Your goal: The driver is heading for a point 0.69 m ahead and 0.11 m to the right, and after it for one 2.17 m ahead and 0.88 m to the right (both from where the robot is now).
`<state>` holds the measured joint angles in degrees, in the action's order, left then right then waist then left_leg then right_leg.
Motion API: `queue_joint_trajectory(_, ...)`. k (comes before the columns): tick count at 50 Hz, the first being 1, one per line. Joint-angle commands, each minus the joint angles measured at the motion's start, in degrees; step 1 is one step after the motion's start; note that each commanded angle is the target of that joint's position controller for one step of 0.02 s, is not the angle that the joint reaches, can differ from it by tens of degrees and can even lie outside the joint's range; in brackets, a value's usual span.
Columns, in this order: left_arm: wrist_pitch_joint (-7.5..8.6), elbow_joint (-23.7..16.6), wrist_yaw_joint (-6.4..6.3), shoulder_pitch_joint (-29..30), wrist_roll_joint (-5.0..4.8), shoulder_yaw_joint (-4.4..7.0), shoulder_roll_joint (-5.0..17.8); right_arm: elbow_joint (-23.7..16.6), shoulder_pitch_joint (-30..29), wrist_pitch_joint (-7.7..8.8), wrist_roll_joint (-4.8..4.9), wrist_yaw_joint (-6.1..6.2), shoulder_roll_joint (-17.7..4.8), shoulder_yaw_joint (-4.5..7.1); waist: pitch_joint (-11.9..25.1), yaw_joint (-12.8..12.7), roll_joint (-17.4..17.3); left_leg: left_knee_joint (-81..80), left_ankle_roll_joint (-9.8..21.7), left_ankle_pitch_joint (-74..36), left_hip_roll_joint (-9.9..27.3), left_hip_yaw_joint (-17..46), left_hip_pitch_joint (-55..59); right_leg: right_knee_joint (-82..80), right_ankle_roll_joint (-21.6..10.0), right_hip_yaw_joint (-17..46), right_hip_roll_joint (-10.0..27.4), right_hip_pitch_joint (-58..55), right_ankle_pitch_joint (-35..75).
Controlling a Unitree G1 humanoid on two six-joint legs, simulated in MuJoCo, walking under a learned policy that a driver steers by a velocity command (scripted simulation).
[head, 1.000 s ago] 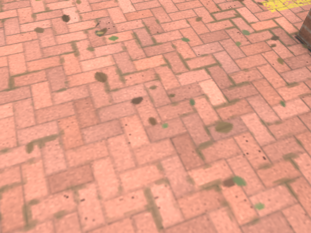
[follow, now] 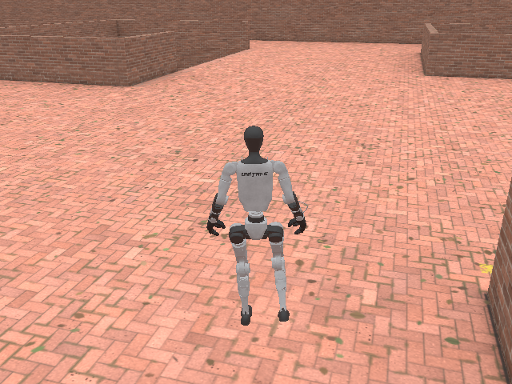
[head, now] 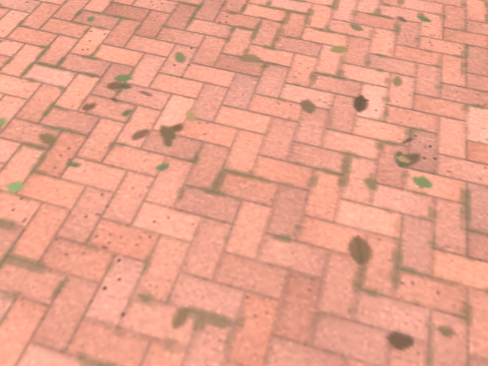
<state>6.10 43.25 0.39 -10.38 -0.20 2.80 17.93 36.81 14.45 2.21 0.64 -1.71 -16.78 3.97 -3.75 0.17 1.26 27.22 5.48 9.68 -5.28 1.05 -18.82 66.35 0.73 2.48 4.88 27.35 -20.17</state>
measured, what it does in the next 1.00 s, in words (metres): walks ahead: right foot, then left foot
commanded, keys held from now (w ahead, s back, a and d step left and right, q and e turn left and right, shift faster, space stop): w+q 0.16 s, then w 0.44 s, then w+e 0.40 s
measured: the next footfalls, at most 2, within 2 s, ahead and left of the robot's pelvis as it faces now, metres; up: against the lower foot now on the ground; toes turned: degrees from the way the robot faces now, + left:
right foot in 0.32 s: +0.37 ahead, -0.13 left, +0.00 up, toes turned +11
left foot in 0.82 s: +0.59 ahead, +0.16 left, +0.00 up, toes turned +6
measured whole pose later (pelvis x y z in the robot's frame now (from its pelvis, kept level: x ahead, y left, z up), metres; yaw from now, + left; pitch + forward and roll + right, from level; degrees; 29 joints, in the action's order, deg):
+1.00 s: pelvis +0.54 +0.05 +0.01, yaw +2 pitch +1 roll +1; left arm 2.2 46.0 -0.1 -17.7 -1.8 3.7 18.4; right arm 42.1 12.0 5.4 -0.5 -1.0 -14.5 3.1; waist -1.3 -0.3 2.9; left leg 23.0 1.6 10.2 -0.8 -4.4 -14.2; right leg 65.2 -0.1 3.0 3.8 28.9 -18.8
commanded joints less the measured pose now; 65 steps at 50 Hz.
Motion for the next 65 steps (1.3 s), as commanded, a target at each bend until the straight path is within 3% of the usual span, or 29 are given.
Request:
queue_joint_trajectory(1,-0.16,-3.5,-0.17,-1.8,1.04,1.70,6.0,-4.3,-1.5,1.47,-0.23,0.96,-7.7,2.06,6.8,-1.7,-4.0,-13.9,11.9,-14.0,14.5,18.6,8.7,-4.8,1.9,1.1,1.9,7.8,4.3)
queue_joint_trajectory(7,-0.40,-6.6,0.29,10.5,0.76,0.15,2.4,-1.4,3.3,0.91,0.43,2.63,-9.6,2.57,3.4,2.6,-5.4,-13.3,8.0,-7.4,9.9,13.5,3.3,-28.8,3.8,0.2,-2.6,3.8,23.2)
queue_joint_trajectory(11,0.45,-7.4,1.39,13.2,-0.07,0.58,4.1,1.0,6.8,0.75,0.78,2.73,-8.7,2.26,3.3,4.0,-6.5,-9.8,6.8,-2.7,12.9,17.4,7.9,-35.6,2.2,1.5,-3.3,1.1,25.5)
queue_joint_trajectory(14,0.95,-7.1,1.68,10.4,0.03,1.37,5.6,2.1,6.9,0.33,0.39,2.73,-8.4,2.21,2.9,2.2,-8.7,-5.5,5.5,-6.6,15.0,20.2,12.2,-37.6,-0.7,0.6,-3.5,-1.7,18.3)
queue_joint_trajectory(15,1.10,-6.1,1.45,6.6,0.27,1.91,6.2,2.2,6.4,0.13,0.31,2.64,-7.8,1.98,4.0,0.2,-8.8,-2.1,4.5,-11.5,13.6,19.7,12.4,-39.6,-2.2,-0.9,-4.4,-6.7,17.2)
queue_joint_trajectory(16,1.40,-4.9,1.16,0.7,0.89,2.74,8.0,1.9,6.4,0.13,-0.03,2.45,-5.7,1.20,8.8,-2.6,-7.3,6.7,2.8,-15.3,10.4,17.1,11.0,-39.3,-4.5,0.7,-2.2,-16.4,18.0)
queue_joint_trajectory(17,1.52,-4.2,0.96,-7.6,1.65,3.64,11.9,1.0,9.7,0.33,-0.84,2.53,-3.0,0.06,17.9,-4.1,1.5,24.0,0.0,-3.7,5.5,12.6,0.9,-37.5,-9.7,13.1,8.0,-33.4,18.7)
queue_joint_trajectory(18,0.74,-1.1,1.67,-12.8,1.03,4.65,14.2,1.2,16.4,1.02,1.05,2.56,-1.3,-0.55,22.2,-2.4,19.4,40.9,-3.8,22.8,-1.1,7.9,-17.5,-46.7,-17.8,39.6,17.1,-46.2,1.7)
queue_joint_trajectory(19,0.65,-1.5,1.93,-12.2,-0.73,3.28,8.8,2.0,12.8,1.24,1.57,2.63,-6.7,0.36,16.6,-4.2,11.2,47.0,-3.9,22.3,1.9,11.3,-24.5,-50.1,-16.4,42.7,16.9,-43.7,-11.4)
queue_joint_trajectory(20,0.30,-2.0,1.63,-8.9,-0.62,2.51,6.3,0.8,5.7,1.27,1.45,2.56,-8.6,0.90,9.6,-5.0,5.5,47.6,-3.7,17.1,4.2,9.7,-26.4,-50.7,-14.2,34.1,15.0,-37.0,-10.0)
queue_joint_trajectory(21,-0.05,-2.5,1.49,-6.1,0.13,2.00,5.6,-0.2,1.7,1.34,0.57,2.58,-8.0,0.70,5.9,-4.0,1.9,45.6,-3.7,13.3,6.4,7.2,-25.0,-51.5,-13.3,27.4,12.5,-30.2,-3.3)
queue_joint_trajectory(22,-0.22,-2.3,1.36,-4.4,0.53,1.63,4.6,-0.7,0.0,1.61,-0.14,2.38,-7.1,0.74,3.5,-2.8,1.5,41.9,-3.7,10.3,8.4,6.4,-23.8,-52.7,-13.3,23.2,10.5,-25.5,2.3)
queue_joint_trajectory(23,-0.09,-2.3,1.18,-3.7,0.98,1.23,3.8,-0.6,0.6,1.70,-0.18,2.15,-6.1,0.69,3.6,-1.4,3.1,39.3,-3.8,8.3,9.8,5.9,-20.7,-53.8,-12.8,19.9,8.8,-22.8,6.8)
queue_joint_trajectory(26,0.31,-1.1,0.94,-5.0,0.12,1.25,4.3,-0.3,0.7,1.48,-0.18,1.91,-3.4,0.05,4.1,-0.8,4.5,32.9,-4.8,6.7,10.8,3.6,-19.2,-56.1,-13.8,13.9,7.5,-20.9,16.0)
queue_joint_trajectory(33,-1.02,2.1,0.15,-10.4,-1.08,1.83,7.4,-3.3,-12.2,2.66,-0.22,0.86,-1.0,-1.25,1.5,-4.6,2.8,9.1,-6.7,-10.9,8.8,0.6,-14.5,-57.2,-12.2,5.6,5.1,-19.5,22.8)
queue_joint_trajectory(38,-2.56,3.6,-0.57,-13.2,-1.56,2.35,8.7,-4.5,-15.7,3.94,0.35,-0.31,-3.4,-0.40,1.0,-3.7,3.9,1.2,-5.5,-8.8,6.8,1.8,-9.1,-52.6,-10.6,10.1,8.0,-23.4,21.7)
queue_joint_trajectory(40,-2.93,3.5,-0.84,-11.9,-1.48,2.45,9.0,-2.5,-8.8,4.26,0.15,0.12,-5.9,0.92,4.5,0.9,4.0,-2.2,-3.5,-6.8,5.7,0.5,2.5,-45.4,-8.7,9.3,6.4,-22.2,28.9)
queue_joint_trajectory(41,-2.78,2.9,-0.78,-11.6,-0.94,1.75,7.1,-0.8,-1.1,4.32,-0.51,0.74,-8.6,2.15,10.2,4.6,2.9,-1.2,-1.4,-7.2,8.5,2.3,15.2,-35.1,-6.8,7.0,3.1,-17.6,29.0)
queue_joint_trajectory(42,-2.55,0.8,-0.84,-11.3,0.91,0.17,2.5,0.3,9.1,3.93,-1.37,1.51,-13.1,3.26,20.2,8.1,-5.9,1.0,2.0,-7.5,20.9,14.6,31.7,-16.3,-4.2,3.2,-1.9,-6.5,11.5)
queue_joint_trajectory(43,-1.66,-0.2,-0.74,-19.0,-1.06,-0.77,-1.0,1.4,9.8,3.17,-1.53,1.03,-14.8,3.43,25.8,3.9,-22.1,-6.2,9.4,6.4,30.3,37.7,41.9,-1.1,-2.3,2.3,-7.1,10.7,-14.4)
queue_joint_trajectory(44,-1.62,0.9,-0.86,-15.9,-2.33,0.83,5.4,1.0,7.8,3.09,-0.89,0.92,-8.9,2.08,19.1,5.4,-13.9,-9.3,7.9,14.2,28.1,36.3,36.4,5.0,-2.0,5.6,-3.8,15.8,-11.9)
queue_joint_trajectory(45,-1.73,-0.2,-0.78,-11.1,-2.53,1.61,7.2,1.1,4.8,3.18,-0.43,1.03,-6.4,1.25,12.0,5.2,-10.4,-10.2,6.0,12.3,26.1,27.3,29.7,5.4,-2.1,4.7,-1.9,17.5,-6.4)
queue_joint_trajectory(46,-2.04,-0.3,-0.90,-9.4,-2.06,1.64,6.3,1.2,1.4,3.32,-0.68,0.88,-5.1,0.73,8.9,3.4,-6.9,-11.8,5.1,6.4,23.6,21.6,23.2,4.1,-1.6,3.9,0.1,15.2,-2.1)
queue_joint_trajectory(49,-3.69,-0.7,-0.43,-9.3,-1.69,1.76,3.3,2.5,-3.3,4.16,-1.39,0.83,-3.1,0.56,4.6,-0.2,-8.4,-16.9,4.9,-3.1,20.2,10.6,12.8,0.3,-0.5,3.5,2.8,9.8,3.8)
queue_joint_trajectory(54,-4.76,-3.6,0.08,-4.0,-1.12,1.44,1.5,5.2,-2.7,4.74,-1.47,1.60,-5.8,1.65,1.8,-0.3,-4.7,-19.9,5.9,-11.7,20.5,0.6,12.2,-9.2,0.8,3.6,3.3,13.2,13.5)
queue_joint_trajectory(57,-4.25,-5.2,1.30,1.1,-1.09,0.86,0.7,6.3,-1.9,4.19,-1.16,2.04,-7.5,2.03,0.6,1.5,-3.8,-20.1,4.6,-13.1,19.4,-5.1,13.0,-19.3,0.0,0.8,2.4,11.1,21.2)
queue_joint_trajectory(61,-4.17,-8.7,2.76,6.7,-0.30,0.96,1.2,7.7,-0.4,2.43,-0.11,2.78,-9.7,2.62,-0.3,2.6,-4.2,-14.1,2.4,-28.3,20.0,-10.0,16.8,-28.2,-1.6,-3.9,0.0,7.6,20.7)
queue_joint_trajectory(63,-4.50,-9.5,3.27,4.9,-0.07,1.91,3.1,7.6,-1.0,1.56,0.92,3.21,-11.2,3.11,2.2,0.8,-6.1,-7.8,0.9,-38.6,20.4,-10.9,19.6,-29.8,-3.5,-5.8,-2.6,3.6,15.9)
queue_joint_trajectory(65,-4.76,-7.3,3.02,-5.3,0.02,4.05,6.7,7.1,-2.6,0.72,1.90,3.54,-11.5,3.28,7.8,-5.0,-5.4,7.5,-1.6,-44.2,18.2,-12.4,18.4,-34.9,-6.4,-7.8,-7.0,-9.3,16.9)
